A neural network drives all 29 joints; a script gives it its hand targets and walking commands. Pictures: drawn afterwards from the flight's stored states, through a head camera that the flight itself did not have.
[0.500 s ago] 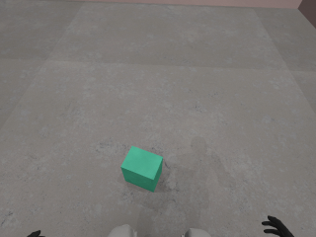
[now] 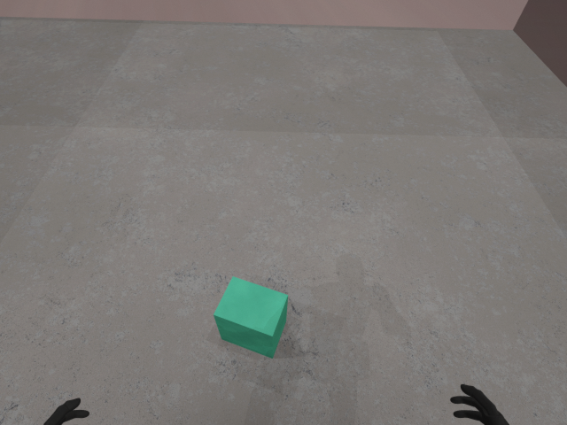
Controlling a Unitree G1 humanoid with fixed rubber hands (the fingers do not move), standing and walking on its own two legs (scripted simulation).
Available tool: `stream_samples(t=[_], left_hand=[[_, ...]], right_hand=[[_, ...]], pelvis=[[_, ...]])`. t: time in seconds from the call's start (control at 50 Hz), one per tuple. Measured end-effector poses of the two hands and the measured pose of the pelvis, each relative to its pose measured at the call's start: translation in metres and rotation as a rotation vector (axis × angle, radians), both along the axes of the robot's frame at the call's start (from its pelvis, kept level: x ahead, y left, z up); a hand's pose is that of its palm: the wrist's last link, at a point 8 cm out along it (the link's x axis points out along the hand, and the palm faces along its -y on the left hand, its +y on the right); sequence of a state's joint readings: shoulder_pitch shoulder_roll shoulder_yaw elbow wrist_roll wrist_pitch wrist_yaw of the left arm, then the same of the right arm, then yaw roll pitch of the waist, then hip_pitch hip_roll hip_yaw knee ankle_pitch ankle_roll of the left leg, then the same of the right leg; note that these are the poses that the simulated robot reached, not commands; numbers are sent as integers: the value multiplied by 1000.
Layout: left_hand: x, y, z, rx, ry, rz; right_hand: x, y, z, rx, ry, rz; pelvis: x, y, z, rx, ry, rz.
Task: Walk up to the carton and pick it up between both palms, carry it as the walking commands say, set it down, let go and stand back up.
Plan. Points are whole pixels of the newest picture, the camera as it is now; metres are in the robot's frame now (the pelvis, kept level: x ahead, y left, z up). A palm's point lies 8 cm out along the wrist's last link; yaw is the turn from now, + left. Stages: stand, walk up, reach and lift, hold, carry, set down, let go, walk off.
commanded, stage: walk up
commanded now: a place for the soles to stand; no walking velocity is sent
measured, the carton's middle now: (253, 318) +0.52 +0.09 -0.66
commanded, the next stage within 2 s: none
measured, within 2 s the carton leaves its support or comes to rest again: neither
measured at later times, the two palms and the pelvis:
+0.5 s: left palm out of the picture +0.05 +0.48 -0.06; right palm (473, 424) +0.14 -0.28 -0.10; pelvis +0.02 +0.08 -0.02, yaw -3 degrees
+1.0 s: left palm out of the picture +0.24 +0.58 -0.07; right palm (364, 412) +0.16 -0.13 -0.13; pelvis +0.11 +0.23 -0.04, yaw -13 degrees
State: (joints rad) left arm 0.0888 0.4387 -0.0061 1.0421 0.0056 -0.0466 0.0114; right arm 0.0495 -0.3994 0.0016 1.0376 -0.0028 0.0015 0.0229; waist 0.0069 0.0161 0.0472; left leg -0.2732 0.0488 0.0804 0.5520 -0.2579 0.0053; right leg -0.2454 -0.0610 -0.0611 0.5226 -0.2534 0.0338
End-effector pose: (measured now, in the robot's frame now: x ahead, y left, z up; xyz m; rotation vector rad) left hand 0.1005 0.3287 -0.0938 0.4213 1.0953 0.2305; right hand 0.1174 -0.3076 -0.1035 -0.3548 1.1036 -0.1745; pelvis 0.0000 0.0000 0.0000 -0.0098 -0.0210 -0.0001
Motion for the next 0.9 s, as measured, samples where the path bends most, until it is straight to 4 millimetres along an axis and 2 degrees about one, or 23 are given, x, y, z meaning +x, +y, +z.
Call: stream_samples(t=[0.16, 0.22, 0.26, 0.34, 0.38, 0.44, 0.5, 0.54, 0.64, 0.7, 0.74, 0.8, 0.9], left_hand=[[0, -12, 2, -24, 18, 1], [-3, -11, 4, -6, 6, -2], [-17, 3, 8, 43, 27, 0], [-50, 50, 24, 163, 105, 34], [-58, 76, 33, 213, 122, 41], [-60, 115, 39, 267, 134, 38], [-46, 153, 33, 299, 130, 24], [-29, 167, 26, 302, 120, 13], [25, 164, 15, 239, 101, -74], [57, 158, 14, 216, 66, -131], [73, 161, 13, 229, 35, -163], [87, 176, 20, 252, 12, -168], [109, 216, 36, 284, -12, -169]], right_hand=[[-20, -8, 1, 0, 52, -29], [-20, -14, 4, -1, 49, -29], [-13, -18, 8, -9, 22, -26], [-3, -18, 11, -17, -10, -26], [1, -11, 9, -18, -5, -22], [11, 8, 6, -20, -12, -18], [18, 31, -1, -37, -36, -20], [13, 49, -8, -44, -43, -33], [-10, 87, -12, 0, -40, -125], [-21, 99, -18, 13, -25, -173], [-22, 104, -27, 13, -15, -192], [-14, 121, -32, 14, 14, -198], [17, 149, -30, 8, -8, -177]], pelvis=[[-1, -4, 7, 5, -2, -1], [-1, -3, 7, 3, -3, -9], [-1, 3, 5, -2, -3, -27], [1, 21, 2, -12, -6, -45], [4, 32, -1, -16, -5, -47], [11, 55, -8, -17, 2, -51], [20, 83, -22, -13, 9, -54], [25, 98, -28, -4, 5, -78], [44, 119, -23, 9, 5, -136], [59, 128, -24, 8, 5, -160], [69, 135, -30, 1, 1, -173], [80, 151, -29, -21, -7, -176], [97, 185, -26, -10, -12, -197]])
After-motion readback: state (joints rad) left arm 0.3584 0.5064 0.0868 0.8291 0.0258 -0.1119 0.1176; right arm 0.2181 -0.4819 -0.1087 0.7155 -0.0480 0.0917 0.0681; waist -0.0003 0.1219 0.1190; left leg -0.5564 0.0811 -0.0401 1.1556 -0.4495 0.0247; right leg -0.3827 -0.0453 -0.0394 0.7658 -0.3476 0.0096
